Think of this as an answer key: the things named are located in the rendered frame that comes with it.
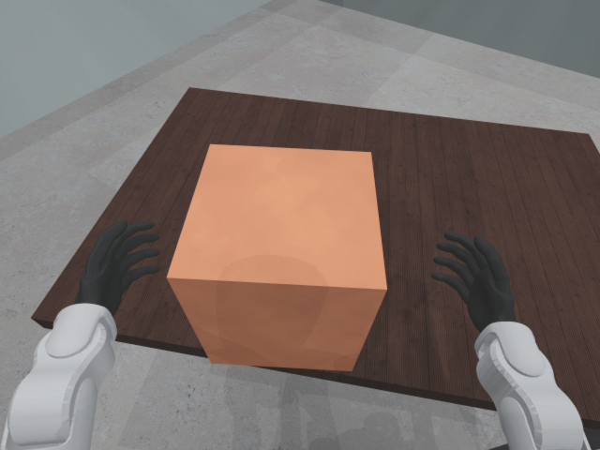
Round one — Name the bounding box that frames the table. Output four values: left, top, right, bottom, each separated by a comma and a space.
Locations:
31, 87, 600, 450

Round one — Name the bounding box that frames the left robot forearm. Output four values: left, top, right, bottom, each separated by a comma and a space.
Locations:
0, 304, 117, 450

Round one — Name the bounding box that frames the carton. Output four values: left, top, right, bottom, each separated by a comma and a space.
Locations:
167, 144, 387, 371

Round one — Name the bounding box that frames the right robot forearm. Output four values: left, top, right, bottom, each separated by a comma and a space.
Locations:
474, 322, 592, 450

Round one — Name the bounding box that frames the robot left hand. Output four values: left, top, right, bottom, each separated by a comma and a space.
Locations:
74, 219, 160, 316

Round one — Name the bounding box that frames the robot right hand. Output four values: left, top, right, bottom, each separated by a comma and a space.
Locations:
431, 232, 517, 333

